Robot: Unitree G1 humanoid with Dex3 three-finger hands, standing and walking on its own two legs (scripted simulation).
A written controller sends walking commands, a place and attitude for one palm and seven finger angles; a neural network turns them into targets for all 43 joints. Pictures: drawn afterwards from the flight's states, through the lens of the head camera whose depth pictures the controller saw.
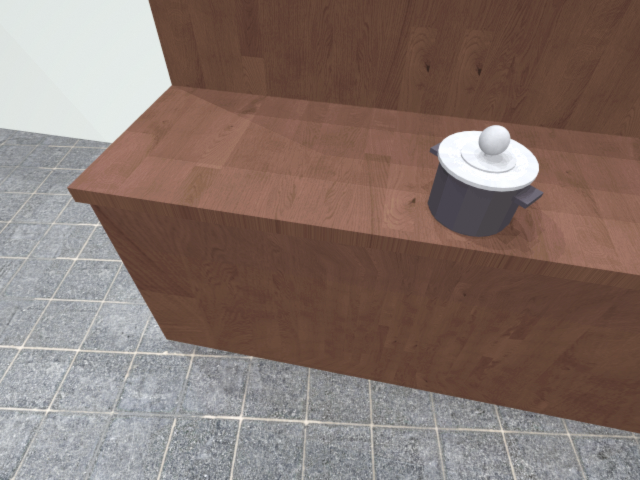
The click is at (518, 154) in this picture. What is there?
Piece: lid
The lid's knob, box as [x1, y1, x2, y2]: [478, 125, 509, 154]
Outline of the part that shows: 505,128 498,125 493,125 483,130 479,136 478,141 480,148 488,154 497,154 503,151 509,143 509,134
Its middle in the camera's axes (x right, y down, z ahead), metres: +0.31 -0.17 +0.68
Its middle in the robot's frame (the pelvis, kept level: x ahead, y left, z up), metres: +0.65 -0.27 +0.10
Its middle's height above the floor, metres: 0.87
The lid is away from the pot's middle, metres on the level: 0.00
